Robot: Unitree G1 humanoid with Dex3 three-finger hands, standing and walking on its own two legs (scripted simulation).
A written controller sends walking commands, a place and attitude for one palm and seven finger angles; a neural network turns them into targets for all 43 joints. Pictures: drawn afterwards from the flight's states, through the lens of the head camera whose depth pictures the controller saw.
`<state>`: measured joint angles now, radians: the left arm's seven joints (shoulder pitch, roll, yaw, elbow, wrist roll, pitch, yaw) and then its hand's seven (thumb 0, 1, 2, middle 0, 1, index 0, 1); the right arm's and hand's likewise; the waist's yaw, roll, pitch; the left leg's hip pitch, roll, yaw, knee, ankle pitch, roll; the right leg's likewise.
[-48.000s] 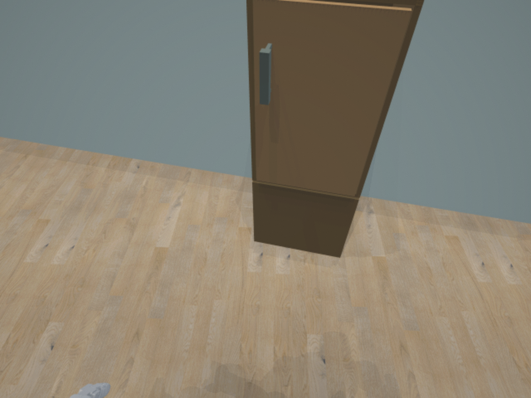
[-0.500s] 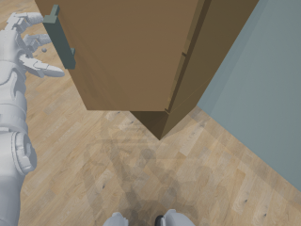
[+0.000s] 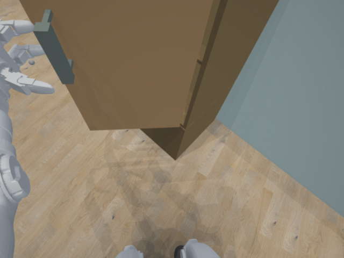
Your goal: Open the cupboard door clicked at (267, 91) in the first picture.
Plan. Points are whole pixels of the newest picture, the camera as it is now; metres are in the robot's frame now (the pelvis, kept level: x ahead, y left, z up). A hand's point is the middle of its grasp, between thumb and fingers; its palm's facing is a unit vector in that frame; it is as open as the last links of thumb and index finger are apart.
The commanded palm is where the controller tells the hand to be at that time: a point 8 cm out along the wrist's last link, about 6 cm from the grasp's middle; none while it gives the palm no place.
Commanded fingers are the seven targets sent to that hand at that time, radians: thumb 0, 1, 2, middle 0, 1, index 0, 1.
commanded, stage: move the hooked fingers beside the handle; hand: left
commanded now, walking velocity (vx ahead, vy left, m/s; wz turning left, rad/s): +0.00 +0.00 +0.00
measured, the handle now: (58, 49) +0.55 +0.21 +0.12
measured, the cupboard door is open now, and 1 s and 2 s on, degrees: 48 48 48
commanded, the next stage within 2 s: slide the fingers in behind the handle in 1.34 s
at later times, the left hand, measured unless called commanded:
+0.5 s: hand (17, 63) +0.50 +0.27 +0.13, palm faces -0.01 -1.00 +0.00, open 14.0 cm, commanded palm +0.49 +0.32 +0.11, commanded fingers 0.00 -0.50 0.30 -0.30 -1.20 -0.30 -1.20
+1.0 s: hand (17, 61) +0.51 +0.28 +0.12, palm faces +0.00 -1.00 +0.00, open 14.0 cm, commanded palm +0.49 +0.32 +0.12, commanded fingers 0.00 -0.50 0.30 -0.30 -1.20 -0.30 -1.20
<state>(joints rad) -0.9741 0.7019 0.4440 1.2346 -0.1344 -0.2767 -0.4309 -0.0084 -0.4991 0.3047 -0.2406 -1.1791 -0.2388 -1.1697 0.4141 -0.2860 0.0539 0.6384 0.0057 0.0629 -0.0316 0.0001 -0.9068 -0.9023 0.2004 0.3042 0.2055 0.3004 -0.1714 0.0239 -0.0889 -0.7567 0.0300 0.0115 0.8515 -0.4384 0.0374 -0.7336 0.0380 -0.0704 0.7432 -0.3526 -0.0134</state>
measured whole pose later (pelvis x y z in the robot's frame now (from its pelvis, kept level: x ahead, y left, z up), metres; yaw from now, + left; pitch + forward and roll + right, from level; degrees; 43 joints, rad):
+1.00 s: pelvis -0.01 +0.00 -0.01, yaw -1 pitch +21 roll -4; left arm -0.99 0.81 0.52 1.25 -0.11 -0.25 -0.50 -0.01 -0.50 0.30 -0.30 -1.20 -0.30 -1.20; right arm 0.44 -0.29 0.07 0.60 0.00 0.09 -0.04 0.00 -0.91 -0.90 0.20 0.30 0.21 0.30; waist -0.20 0.03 -0.09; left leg -0.82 0.04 0.01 0.89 -0.44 0.04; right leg -0.79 0.05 -0.07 0.76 -0.34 -0.01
